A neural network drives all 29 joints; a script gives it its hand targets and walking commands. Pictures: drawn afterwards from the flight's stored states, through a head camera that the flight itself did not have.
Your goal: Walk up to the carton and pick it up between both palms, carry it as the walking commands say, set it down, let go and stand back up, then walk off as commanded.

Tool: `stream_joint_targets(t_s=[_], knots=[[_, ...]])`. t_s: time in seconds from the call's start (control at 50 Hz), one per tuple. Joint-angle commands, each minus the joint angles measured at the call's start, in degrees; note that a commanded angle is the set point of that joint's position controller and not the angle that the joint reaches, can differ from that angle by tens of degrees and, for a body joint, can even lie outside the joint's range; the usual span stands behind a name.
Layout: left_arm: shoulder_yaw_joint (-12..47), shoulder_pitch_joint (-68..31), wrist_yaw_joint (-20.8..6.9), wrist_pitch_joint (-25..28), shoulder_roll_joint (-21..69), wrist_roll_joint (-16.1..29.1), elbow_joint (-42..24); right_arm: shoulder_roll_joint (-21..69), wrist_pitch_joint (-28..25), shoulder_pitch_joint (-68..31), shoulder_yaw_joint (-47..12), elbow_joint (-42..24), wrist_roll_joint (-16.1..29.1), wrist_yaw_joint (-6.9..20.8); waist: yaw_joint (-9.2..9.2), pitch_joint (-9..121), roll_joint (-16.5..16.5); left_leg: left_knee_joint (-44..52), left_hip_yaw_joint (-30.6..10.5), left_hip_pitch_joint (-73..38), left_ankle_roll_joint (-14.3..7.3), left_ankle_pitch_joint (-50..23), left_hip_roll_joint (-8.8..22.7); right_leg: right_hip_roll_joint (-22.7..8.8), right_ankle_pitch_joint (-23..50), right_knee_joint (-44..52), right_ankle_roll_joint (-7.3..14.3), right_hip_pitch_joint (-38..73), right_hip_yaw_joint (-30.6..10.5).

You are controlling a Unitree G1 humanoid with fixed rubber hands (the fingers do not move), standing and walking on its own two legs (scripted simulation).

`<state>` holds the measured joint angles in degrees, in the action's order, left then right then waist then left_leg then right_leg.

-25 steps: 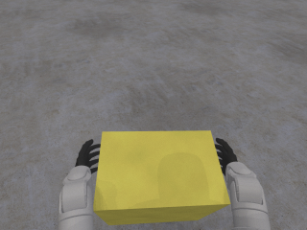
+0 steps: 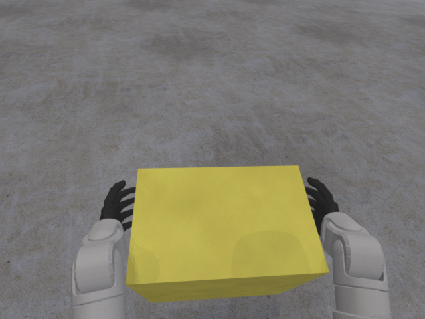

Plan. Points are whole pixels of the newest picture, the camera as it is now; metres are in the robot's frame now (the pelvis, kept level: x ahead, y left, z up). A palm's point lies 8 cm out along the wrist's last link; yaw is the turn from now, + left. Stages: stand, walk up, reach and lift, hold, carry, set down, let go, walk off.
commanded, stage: carry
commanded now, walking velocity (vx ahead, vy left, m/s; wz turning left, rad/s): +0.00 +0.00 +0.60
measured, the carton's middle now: (218, 240) +0.28 -0.01 +0.00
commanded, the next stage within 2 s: none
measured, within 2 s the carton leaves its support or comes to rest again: neither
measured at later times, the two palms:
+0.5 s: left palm (30, 307) +0.13 +0.25 +0.11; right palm (283, 217) +0.25 -0.11 +0.11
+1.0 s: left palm out of the picture +0.00 +0.31 +0.11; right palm (203, 229) +0.24 +0.02 +0.10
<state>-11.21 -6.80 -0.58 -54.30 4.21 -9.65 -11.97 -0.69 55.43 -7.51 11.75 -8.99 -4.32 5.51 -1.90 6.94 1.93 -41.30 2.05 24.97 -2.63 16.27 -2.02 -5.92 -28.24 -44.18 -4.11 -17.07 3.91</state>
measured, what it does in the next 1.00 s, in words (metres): steps on the spot, turning left: right foot, then left foot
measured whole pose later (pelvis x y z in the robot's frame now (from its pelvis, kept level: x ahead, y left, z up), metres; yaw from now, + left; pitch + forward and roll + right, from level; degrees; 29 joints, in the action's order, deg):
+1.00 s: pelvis -0.05 +0.03 +0.02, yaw +40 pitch +4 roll +1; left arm -11.0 5.5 2.7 -65.3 6.6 -2.7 -30.0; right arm 0.1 68.0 3.3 10.5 -28.1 0.2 3.1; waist 0.0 9.3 -0.2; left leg -57.0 4.9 31.0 0.6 24.1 1.0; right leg -8.4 -16.0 -34.7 1.0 -21.9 14.9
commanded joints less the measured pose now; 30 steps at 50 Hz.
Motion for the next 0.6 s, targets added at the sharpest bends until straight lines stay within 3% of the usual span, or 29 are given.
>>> stream_joint_targets(t_s=[0.0, 0.02, 0.04, 0.06, 0.08, 0.1, 0.12, 0.14, 0.16, 0.18, 0.2, 0.22, 0.24, 0.26, 0.28, 0.3, 0.32, 0.34, 0.36, 0.38, 0.4, 0.42, 0.44, 0.46, 0.48, 0.52, 0.54, 0.56, 0.58], knots=[[45.64, -32.29, -5.52, -6.48, 42.51, 21.63, -13.76, 45.96, 4.92, -26.00, -41.48, -11.80, 15.20, 2.31, 1.12, 9.13, -12.70, 20.59, -32.12, -14.14, -8.10, -28.28, 18.71, 3.05, -8.65, -16.78, -0.52, -18.06, -2.41], [44.91, -29.48, -4.56, -7.55, 42.40, 22.07, -13.53, 45.28, 5.89, -29.04, -43.54, -17.04, 16.74, 0.81, 1.42, 9.84, -9.13, 20.98, -30.92, -13.40, -7.53, -19.92, 17.25, 2.38, -5.03, -17.17, -0.58, -18.78, -3.28], [45.92, -36.85, -3.84, -7.56, 44.24, 24.93, -15.91, 45.70, 5.96, -35.92, -43.18, -19.56, 17.18, -0.77, 1.37, 14.17, -7.49, 20.10, -26.16, -13.65, -6.72, -17.85, 15.71, 2.20, -2.00, -14.33, -0.14, -16.82, -2.81], [45.71, -27.51, -3.86, -9.16, 45.42, 25.38, -17.32, 45.80, 7.25, -29.26, -43.45, -23.91, 17.18, -1.63, 1.44, 15.74, -10.30, 18.35, -24.85, -14.77, -7.44, -21.93, 15.35, 2.26, -0.28, -12.38, -0.37, -17.11, -1.43], [44.99, -35.35, -2.99, -9.13, 44.24, 26.29, -14.32, 43.52, 7.18, -37.22, -41.86, -22.39, 16.48, -2.98, 1.42, 18.59, -7.90, 18.85, -24.00, -14.61, -6.53, -18.16, 14.89, 3.16, 1.09, -10.18, 0.34, -13.40, -1.99], [44.02, -33.20, -2.42, -9.75, 42.48, 25.36, -12.99, 41.78, 8.38, -32.19, -40.29, -18.73, 14.64, -3.61, 1.73, 19.48, -9.75, 18.35, -22.00, -14.15, -6.38, -17.80, 14.65, 2.51, 1.50, -8.77, 0.09, -13.04, -1.08], [42.64, -36.67, -1.42, -10.10, 40.28, 25.00, -12.32, 39.19, 8.56, -36.80, -39.07, -19.50, 14.86, -4.26, 1.24, 17.12, -9.00, 20.08, -22.99, -13.84, -5.47, -14.49, 13.72, 4.79, 1.80, -5.65, 0.39, -11.67, -0.63], [42.75, -32.60, -1.28, -11.10, 40.38, 25.13, -11.30, 38.64, 9.30, -31.04, -37.82, -18.61, 13.40, -4.79, 1.22, 17.30, -7.35, 21.26, -24.79, -13.98, -5.85, -12.07, 14.30, 4.84, 1.01, -5.08, -0.07, -12.25, -0.50], [41.08, -23.88, -1.18, -12.47, 39.97, 24.07, -12.13, 39.09, 11.08, -21.30, -37.31, -18.25, 13.26, -4.44, 0.84, 13.11, -6.84, 24.75, -25.85, -9.61, -5.05, -3.63, 14.06, 5.96, 1.81, -2.01, -0.04, -10.07, 1.09], [41.39, -28.94, -0.96, -12.28, 39.47, 24.98, -12.79, 39.05, 10.97, -26.12, -37.71, -18.32, 13.64, -4.82, 1.31, 14.13, -7.23, 26.11, -26.21, -8.95, -3.43, -1.34, 12.82, 7.05, 1.53, 2.26, 0.29, -6.96, 1.25], [38.45, -27.43, -0.69, -13.09, 38.28, 23.37, -9.28, 37.52, 11.61, -31.10, -37.60, -18.62, 13.93, -5.28, 2.08, 12.02, -5.76, 23.42, -23.02, -6.46, -2.47, -3.80, 12.26, 6.68, 6.72, 9.92, 0.26, -3.43, 1.16], [39.23, -22.43, -0.58, -13.44, 39.22, 23.73, -13.05, 39.10, 12.06, -25.43, -38.54, -20.99, 14.50, -5.24, 2.42, 13.81, -6.69, 22.05, -20.30, -7.22, -0.25, -8.96, 9.16, 8.50, 8.13, 17.40, -0.14, 2.28, 4.64], [39.17, -10.59, -0.68, -14.86, 38.96, 23.11, -13.53, 39.48, 13.81, -9.29, -37.91, -18.95, 13.34, -5.04, 2.49, 12.79, -8.04, 23.16, -17.91, -0.62, 3.35, -5.39, 6.27, 8.11, 9.77, 24.13, 0.78, 12.47, 5.54], [38.63, -11.42, -1.01, -14.80, 39.20, 22.62, -15.74, 41.41, 13.87, -12.60, -40.03, -20.05, 14.66, -4.39, 2.88, 13.41, -6.06, 19.21, -14.31, 6.25, 5.01, -1.85, 4.21, 2.16, 10.17, 26.22, 2.03, 19.49, 1.63], [38.00, -10.91, -1.30, -14.43, 40.00, 22.25, -15.54, 41.33, 13.52, -17.02, -41.29, -24.72, 15.55, -4.19, 4.00, 11.63, 6.33, 6.58, -7.38, 13.95, 6.72, 3.46, -1.26, -11.37, 6.68, 31.37, 6.83, 20.97, -14.63], [40.20, -18.34, -0.86, -13.66, 40.40, 23.21, -20.10, 42.11, 13.23, -21.23, -42.14, -26.86, 16.09, -3.99, 3.60, 10.36, 16.08, -14.20, -2.53, 14.30, 5.10, 14.62, -0.40, -24.75, 14.74, 29.66, 13.84, 11.95, -21.74], [41.64, -25.60, -1.02, -13.01, 41.04, 24.52, -22.52, 43.76, 12.17, -29.06, -43.47, -28.60, 17.56, -3.98, 2.59, 6.24, 10.29, -22.50, -3.13, 14.47, 5.17, 12.85, 4.24, -24.56, 15.96, 29.38, 13.87, 6.40, -16.39], [42.88, -19.87, -1.49, -13.56, 42.14, 25.10, -23.17, 43.51, 12.14, -23.18, -43.12, -29.41, 17.61, -3.82, 2.36, 6.39, 0.92, -27.69, -2.99, 13.90, 4.21, 9.27, 4.08, -22.95, 13.25, 28.86, 13.87, 2.64, -12.79], [42.42, -17.88, -1.59, -13.14, 39.69, 24.13, -25.38, 43.15, 11.92, -21.81, -44.82, -30.39, 18.98, -3.16, 2.01, 5.17, 1.03, -25.70, -1.69, 12.19, 4.60, 7.18, 5.37, -18.49, 12.76, 27.40, 12.25, 0.69, -6.58], [41.72, -16.69, -1.30, -13.00, 38.34, 22.74, -25.79, 42.86, 12.30, -21.11, -45.72, -29.36, 19.61, -2.70, 1.96, 4.04, 1.60, -21.47, -0.11, 11.81, 4.25, 6.21, 5.28, -15.53, 15.82, 24.55, 10.30, 1.00, -3.84], [42.02, -14.73, -1.03, -13.03, 39.01, 23.08, -25.86, 43.23, 12.68, -15.95, -44.74, -27.14, 18.92, -2.66, 2.21, 5.53, 2.83, -19.36, 1.35, 11.90, 3.97, 5.80, 5.17, -16.70, 22.09, 23.21, 10.55, 1.63, -4.26], [42.02, -14.63, -0.91, -13.00, 36.76, 22.71, -27.46, 42.02, 12.36, -17.62, -45.21, -29.44, 19.49, -2.88, 2.19, 6.47, 5.12, -16.42, 3.45, 9.56, 4.46, 5.91, 4.08, -15.15, 20.78, 21.30, 9.43, 2.34, -0.65], [41.20, -15.66, -0.85, -12.30, 36.30, 22.87, -27.42, 41.91, 11.84, -21.20, -46.50, -30.71, 19.80, -3.60, 2.67, 7.82, 8.50, -14.40, 4.46, 10.58, 5.13, 6.15, 3.28, -14.60, 26.58, 20.45, 9.45, 5.16, -0.51], [39.87, -9.91, -0.66, -13.29, 34.66, 21.48, -25.32, 40.80, 13.03, -14.14, -45.33, -28.23, 18.16, -3.84, 2.73, 6.33, 10.60, -11.49, 5.63, 8.90, 4.37, 6.15, 3.56, -16.09, 31.66, 19.31, 9.82, 3.73, 0.07], [38.85, -7.31, -0.32, -13.41, 33.48, 20.60, -24.55, 40.25, 13.25, -12.82, -45.41, -27.85, 18.54, -4.08, 2.76, 8.40, 11.80, -7.77, 5.80, 6.85, 4.14, 7.08, 3.94, -16.68, 36.13, 17.56, 9.79, 5.43, 0.95], [40.43, -8.11, -0.08, -13.91, 33.67, 21.10, -26.50, 41.41, 13.82, -9.80, -44.26, -24.86, 17.93, -4.15, 2.75, 9.70, 10.62, 3.10, 9.30, 3.88, 4.28, 5.08, 1.50, -15.39, 44.54, 12.44, 8.66, 9.63, 3.23], [40.43, -8.00, 0.02, -14.36, 33.40, 20.65, -25.12, 39.79, 14.01, -9.03, -43.20, -24.49, 16.97, -4.17, 1.89, 9.53, 8.68, 10.23, 9.41, -0.18, 3.74, 0.21, 1.48, -15.33, 39.36, 10.36, 6.96, 8.10, 4.36], [40.30, -7.93, -0.18, -14.13, 32.32, 20.27, -24.77, 38.67, 13.48, -11.72, -43.29, -25.30, 17.47, -3.90, 1.60, 10.86, 4.04, 16.24, 7.81, -5.51, 3.38, -6.82, 1.39, -12.89, 33.98, 5.67, 3.89, 6.18, 6.82], [41.47, -9.24, -0.28, -14.09, 32.61, 21.37, -25.68, 38.66, 13.34, -9.89, -42.71, -25.38, 16.88, -4.15, 0.73, 11.37, -1.43, 17.95, -0.90, -14.50, 2.06, -12.29, 7.23, -10.57, 17.87, -1.83, 1.03, -5.31, 8.95]])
